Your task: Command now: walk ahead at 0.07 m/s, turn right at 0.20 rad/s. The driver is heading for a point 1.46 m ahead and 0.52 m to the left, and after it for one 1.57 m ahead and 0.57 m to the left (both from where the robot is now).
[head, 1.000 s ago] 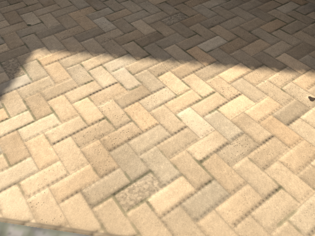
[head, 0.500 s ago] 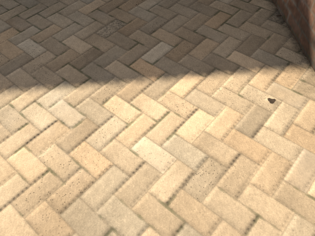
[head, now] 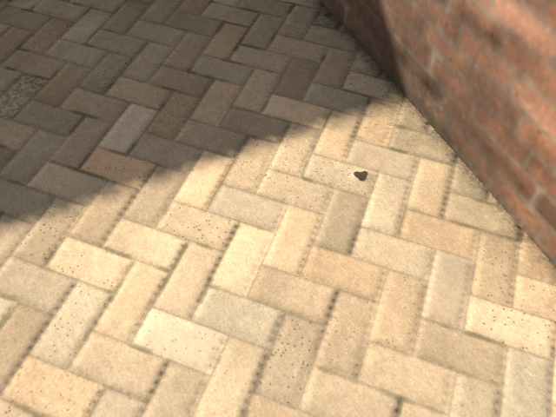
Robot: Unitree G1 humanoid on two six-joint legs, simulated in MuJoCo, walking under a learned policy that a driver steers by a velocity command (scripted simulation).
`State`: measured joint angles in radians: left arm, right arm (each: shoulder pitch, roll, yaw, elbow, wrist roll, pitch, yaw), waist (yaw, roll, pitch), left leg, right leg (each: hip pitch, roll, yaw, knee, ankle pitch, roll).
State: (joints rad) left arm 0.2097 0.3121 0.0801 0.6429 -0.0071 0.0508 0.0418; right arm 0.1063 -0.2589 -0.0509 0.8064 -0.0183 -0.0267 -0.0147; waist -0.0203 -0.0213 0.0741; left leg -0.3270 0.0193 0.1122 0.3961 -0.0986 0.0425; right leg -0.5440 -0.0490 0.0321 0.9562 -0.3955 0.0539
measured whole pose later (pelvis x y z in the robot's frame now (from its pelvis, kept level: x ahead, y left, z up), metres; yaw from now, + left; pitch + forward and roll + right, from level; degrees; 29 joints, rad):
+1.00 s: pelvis +0.05 -0.04 +0.00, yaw +30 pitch +2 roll +0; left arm 0.18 0.26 0.08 0.67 0.02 -0.02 0.04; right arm 0.16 -0.36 -0.10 0.69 0.02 0.06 -0.02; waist 0.00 0.06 0.03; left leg -0.54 -0.08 -0.10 1.12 -0.44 -0.06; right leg -0.25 0.00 0.00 0.46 -0.24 -0.01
